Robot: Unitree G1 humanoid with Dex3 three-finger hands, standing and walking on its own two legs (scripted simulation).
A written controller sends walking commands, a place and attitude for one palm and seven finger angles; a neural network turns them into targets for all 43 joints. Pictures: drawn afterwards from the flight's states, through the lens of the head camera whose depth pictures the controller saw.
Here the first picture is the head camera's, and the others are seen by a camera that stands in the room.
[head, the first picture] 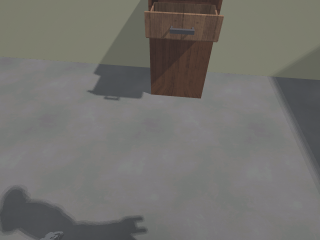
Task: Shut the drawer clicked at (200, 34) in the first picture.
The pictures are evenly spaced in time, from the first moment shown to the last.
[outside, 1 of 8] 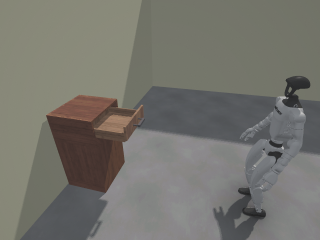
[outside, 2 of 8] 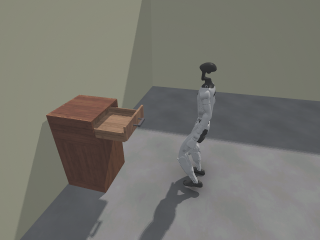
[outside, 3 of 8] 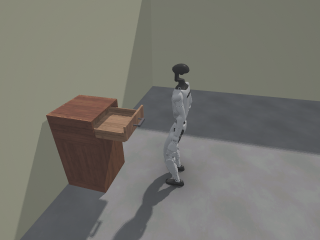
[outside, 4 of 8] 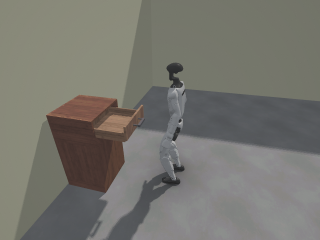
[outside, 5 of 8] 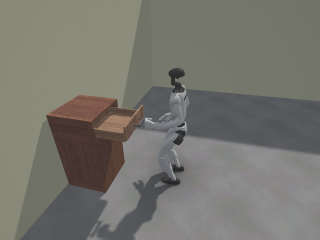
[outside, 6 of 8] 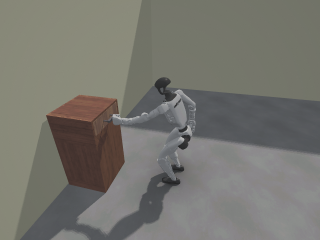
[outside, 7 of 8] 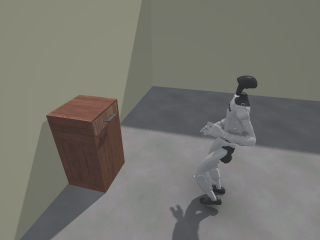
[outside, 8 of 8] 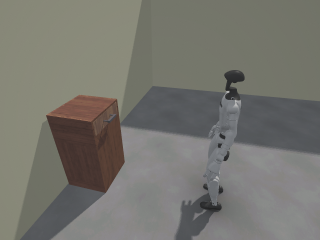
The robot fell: no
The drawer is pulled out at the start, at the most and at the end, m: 0.30 0.30 0.00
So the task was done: yes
